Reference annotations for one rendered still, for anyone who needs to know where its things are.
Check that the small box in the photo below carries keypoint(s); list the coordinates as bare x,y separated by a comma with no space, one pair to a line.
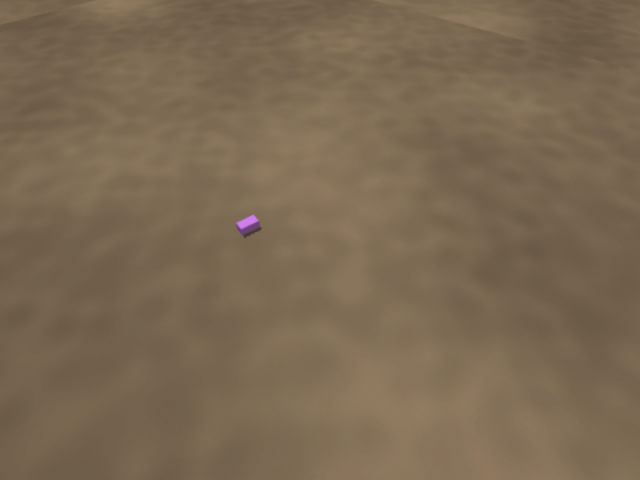
247,225

